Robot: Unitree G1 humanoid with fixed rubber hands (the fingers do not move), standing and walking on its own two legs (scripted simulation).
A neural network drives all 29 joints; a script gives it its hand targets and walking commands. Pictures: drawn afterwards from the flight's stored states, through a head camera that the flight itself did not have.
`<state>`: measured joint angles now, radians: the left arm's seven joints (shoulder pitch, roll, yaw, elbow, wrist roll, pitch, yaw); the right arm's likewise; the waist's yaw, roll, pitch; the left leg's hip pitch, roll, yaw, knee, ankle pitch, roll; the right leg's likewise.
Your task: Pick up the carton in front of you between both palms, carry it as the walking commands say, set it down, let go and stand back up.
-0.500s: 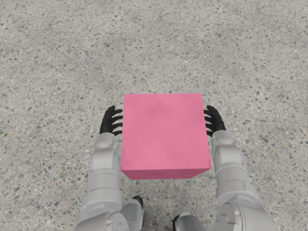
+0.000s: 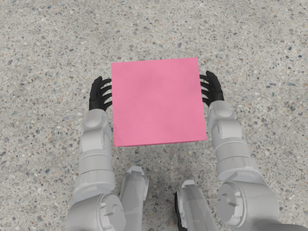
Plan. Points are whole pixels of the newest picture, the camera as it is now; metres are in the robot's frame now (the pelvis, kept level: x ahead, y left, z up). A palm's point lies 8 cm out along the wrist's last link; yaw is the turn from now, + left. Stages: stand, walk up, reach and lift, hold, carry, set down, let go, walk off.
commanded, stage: set down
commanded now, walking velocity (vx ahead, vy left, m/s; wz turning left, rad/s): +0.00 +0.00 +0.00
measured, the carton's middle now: (156, 110) +0.43 +0.06 -0.16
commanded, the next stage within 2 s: none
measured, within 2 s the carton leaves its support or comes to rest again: rests again in 1.74 s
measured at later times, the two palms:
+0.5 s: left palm (108, 118) +0.41 +0.22 -0.24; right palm (195, 103) +0.49 -0.06 -0.24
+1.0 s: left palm (113, 120) +0.42 +0.23 -0.36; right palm (184, 107) +0.52 -0.05 -0.37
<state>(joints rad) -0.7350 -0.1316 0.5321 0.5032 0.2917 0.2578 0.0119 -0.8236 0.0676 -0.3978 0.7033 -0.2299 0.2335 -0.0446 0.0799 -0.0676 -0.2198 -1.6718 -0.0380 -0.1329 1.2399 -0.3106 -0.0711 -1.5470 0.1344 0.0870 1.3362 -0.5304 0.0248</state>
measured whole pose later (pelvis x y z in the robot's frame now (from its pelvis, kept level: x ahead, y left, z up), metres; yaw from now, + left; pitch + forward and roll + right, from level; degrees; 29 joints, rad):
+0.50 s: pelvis -0.04 +0.01 -0.12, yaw -2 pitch +48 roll -3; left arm -0.98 -0.08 0.57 0.55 0.23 0.27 0.09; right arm -1.21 -0.12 -0.29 0.93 -0.15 0.23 -0.05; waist 0.11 -0.07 -0.09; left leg -2.14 -0.08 -0.14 1.67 -0.36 -0.09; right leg -2.01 0.18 0.08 1.79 -0.62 0.07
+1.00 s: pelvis -0.05 -0.01 -0.21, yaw -2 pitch +46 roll +2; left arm -1.21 0.02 0.64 0.72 0.14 0.22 0.09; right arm -1.50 -0.24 -0.02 1.12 -0.05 0.22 -0.12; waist 0.20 -0.02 0.16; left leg -2.32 -0.05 -0.11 1.93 -0.41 -0.13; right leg -2.23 0.24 0.09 2.08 -0.65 0.07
